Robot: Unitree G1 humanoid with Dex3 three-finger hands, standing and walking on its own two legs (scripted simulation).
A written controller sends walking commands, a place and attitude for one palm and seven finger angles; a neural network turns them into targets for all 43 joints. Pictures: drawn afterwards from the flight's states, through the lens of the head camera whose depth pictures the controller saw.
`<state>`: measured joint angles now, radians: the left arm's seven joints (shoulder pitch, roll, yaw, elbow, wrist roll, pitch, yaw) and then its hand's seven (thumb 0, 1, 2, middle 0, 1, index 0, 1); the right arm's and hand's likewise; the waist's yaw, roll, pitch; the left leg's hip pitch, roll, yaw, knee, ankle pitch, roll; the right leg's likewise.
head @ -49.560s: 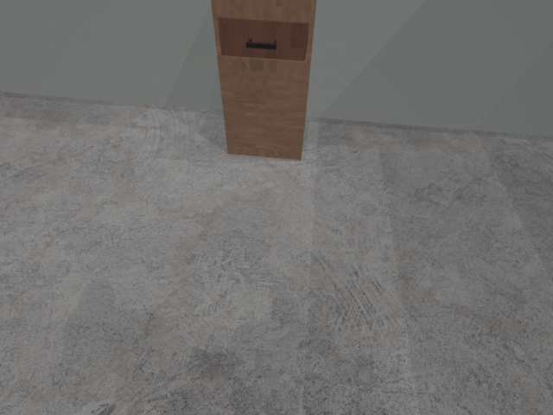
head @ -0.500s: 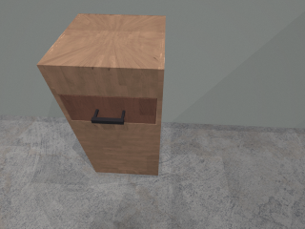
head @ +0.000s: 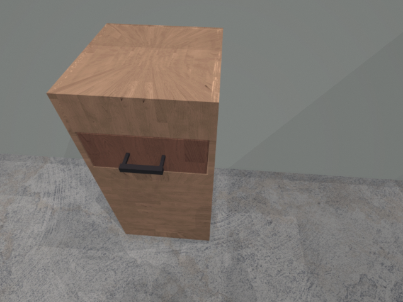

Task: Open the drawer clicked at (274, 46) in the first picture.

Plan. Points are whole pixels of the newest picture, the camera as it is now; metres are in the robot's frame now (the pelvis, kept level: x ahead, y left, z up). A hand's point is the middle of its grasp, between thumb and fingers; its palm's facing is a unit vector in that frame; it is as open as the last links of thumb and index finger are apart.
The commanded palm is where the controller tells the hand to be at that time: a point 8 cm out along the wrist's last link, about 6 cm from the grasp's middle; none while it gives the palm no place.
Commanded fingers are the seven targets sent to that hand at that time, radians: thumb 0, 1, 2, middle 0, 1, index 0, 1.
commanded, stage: come to a stop and stand still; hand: left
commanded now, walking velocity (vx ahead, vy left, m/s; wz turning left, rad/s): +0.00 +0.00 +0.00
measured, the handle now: (143, 163) +0.51 +0.22 -0.11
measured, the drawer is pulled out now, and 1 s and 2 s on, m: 0.00 0.00 0.00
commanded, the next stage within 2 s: look again from close up in 0.16 s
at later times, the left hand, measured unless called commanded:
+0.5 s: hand out of the picture -0.01 +0.15 -0.18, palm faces +0.06 -0.98 -0.17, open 7.3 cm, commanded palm none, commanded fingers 0.00 0.90 0.90 -0.20 -0.30 -0.20 -0.30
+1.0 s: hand out of the picture +0.04 +0.18 -0.13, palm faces -0.02 -0.91 -0.42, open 7.3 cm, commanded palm +0.11 +0.20 -0.05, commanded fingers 0.00 0.74 0.83 -0.21 -0.41 -0.21 -0.41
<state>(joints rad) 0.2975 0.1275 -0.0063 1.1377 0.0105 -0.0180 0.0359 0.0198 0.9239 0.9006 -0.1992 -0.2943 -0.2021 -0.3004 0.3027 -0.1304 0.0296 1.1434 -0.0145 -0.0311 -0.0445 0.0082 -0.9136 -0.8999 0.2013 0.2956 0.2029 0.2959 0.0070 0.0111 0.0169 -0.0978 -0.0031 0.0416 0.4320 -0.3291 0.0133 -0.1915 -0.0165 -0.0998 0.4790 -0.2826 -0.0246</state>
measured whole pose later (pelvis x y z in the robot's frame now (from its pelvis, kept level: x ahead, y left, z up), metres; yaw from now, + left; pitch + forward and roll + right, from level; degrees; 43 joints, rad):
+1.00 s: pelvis -0.01 -0.01 +0.00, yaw -1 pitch +0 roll +1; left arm 0.51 0.21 -0.08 0.48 0.09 0.09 0.16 0.09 0.96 0.89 -0.21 -0.31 -0.21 -0.31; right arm 0.37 -0.19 0.00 0.98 0.05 -0.18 -0.11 0.04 -0.94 -0.90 0.21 0.30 0.21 0.30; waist 0.05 0.05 0.02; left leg -0.14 0.02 0.06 0.48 -0.35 -0.01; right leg -0.25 0.00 -0.08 0.54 -0.30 -0.05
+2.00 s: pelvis -0.05 +0.01 -0.02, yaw -1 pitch +4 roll +1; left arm 0.11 0.36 -0.09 0.07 1.02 0.06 0.34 0.00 -0.21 0.43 -0.30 -1.01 -0.30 -1.02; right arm 0.16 -0.27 -0.03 0.62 -0.03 0.09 -0.04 0.01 -0.91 -0.90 0.20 0.30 0.20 0.30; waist 0.06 0.06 -0.03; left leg -0.35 -0.02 0.08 0.63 -0.35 0.04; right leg -0.44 -0.04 -0.06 0.65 -0.28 -0.02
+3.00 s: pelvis -0.03 +0.01 +0.00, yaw +0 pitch +3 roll +1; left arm -0.15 0.43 -0.09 0.19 0.95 0.04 0.11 0.00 -0.50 0.30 -0.32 -1.20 -0.32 -1.20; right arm 0.12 -0.25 0.00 0.63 0.01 0.12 -0.04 0.01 -0.91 -0.90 0.20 0.30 0.20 0.30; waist 0.08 0.08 -0.02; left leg -0.25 -0.02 0.05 0.47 -0.29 0.03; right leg -0.34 -0.03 -0.08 0.50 -0.23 -0.02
